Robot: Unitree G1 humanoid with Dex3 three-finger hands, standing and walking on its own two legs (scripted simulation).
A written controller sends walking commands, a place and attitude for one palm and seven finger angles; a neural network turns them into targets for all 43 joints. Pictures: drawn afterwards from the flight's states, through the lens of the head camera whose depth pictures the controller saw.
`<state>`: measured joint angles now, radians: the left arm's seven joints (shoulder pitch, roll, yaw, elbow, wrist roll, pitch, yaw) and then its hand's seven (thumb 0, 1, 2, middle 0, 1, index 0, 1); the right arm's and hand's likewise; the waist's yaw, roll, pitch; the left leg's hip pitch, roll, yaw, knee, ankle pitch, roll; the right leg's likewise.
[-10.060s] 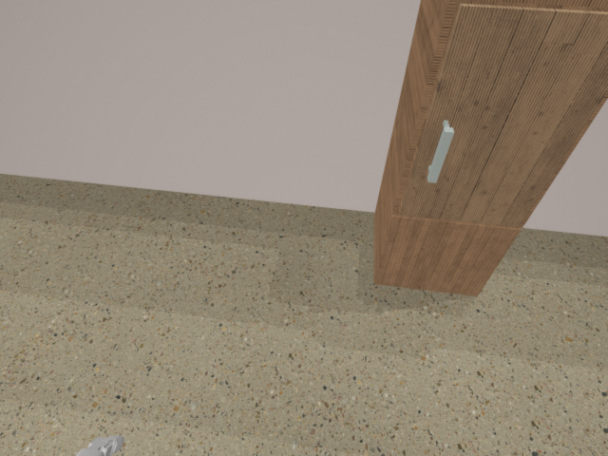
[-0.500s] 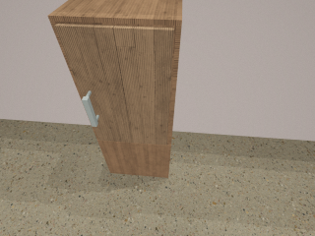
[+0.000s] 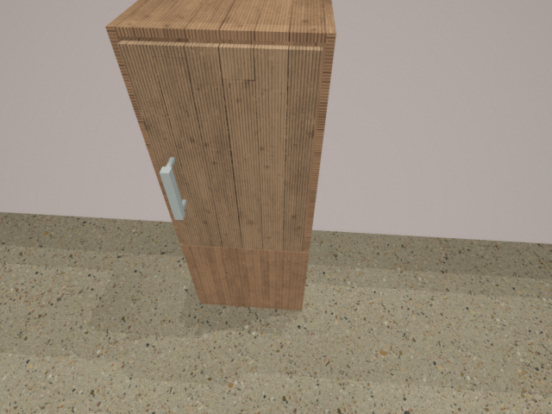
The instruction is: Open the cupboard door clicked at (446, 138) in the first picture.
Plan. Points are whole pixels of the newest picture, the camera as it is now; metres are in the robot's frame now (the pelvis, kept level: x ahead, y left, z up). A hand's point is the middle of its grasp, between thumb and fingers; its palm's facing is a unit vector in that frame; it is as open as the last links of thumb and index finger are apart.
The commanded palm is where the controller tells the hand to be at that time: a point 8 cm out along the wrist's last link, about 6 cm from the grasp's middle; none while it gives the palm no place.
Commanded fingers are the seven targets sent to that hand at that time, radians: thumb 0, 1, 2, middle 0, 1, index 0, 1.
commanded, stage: look again from close up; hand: left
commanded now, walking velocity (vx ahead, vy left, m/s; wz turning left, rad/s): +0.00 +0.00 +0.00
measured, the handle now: (175, 189) +0.62 +0.28 -0.08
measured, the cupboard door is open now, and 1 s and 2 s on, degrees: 0 0 0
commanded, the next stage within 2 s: shuffle to correct the standing spot in 0.08 s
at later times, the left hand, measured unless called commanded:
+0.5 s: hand out of the picture +0.00 +0.18 -0.19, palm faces +0.08 -0.98 -0.16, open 7.4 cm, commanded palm none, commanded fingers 0.00 0.90 0.90 -0.20 -0.30 -0.20 -0.30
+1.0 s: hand out of the picture +0.16 +0.22 -0.15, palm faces +0.07 -0.95 -0.29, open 7.4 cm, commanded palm none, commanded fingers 0.00 0.90 0.90 -0.20 -0.30 -0.20 -0.30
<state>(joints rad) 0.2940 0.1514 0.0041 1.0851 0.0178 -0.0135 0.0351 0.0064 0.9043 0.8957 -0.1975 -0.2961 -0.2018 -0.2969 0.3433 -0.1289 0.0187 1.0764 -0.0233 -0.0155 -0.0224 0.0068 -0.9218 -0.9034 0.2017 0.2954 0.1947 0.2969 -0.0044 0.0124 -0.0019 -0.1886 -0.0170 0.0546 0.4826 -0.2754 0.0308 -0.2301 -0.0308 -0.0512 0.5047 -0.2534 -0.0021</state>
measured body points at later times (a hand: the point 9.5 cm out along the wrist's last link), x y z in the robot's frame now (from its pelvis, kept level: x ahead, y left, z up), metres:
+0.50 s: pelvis +0.04 +0.02 -0.01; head +0.05 +0.03 +0.44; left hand +0.00 +0.23 -0.17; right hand +0.03 -0.21 -0.16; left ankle -0.01 +0.10 -0.74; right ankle +0.01 -0.12 -0.74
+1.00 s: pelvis +0.09 +0.03 +0.00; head +0.12 +0.00 +0.45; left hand +0.15 +0.27 -0.13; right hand +0.12 -0.20 -0.17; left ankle +0.04 +0.17 -0.64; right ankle +0.10 -0.05 -0.74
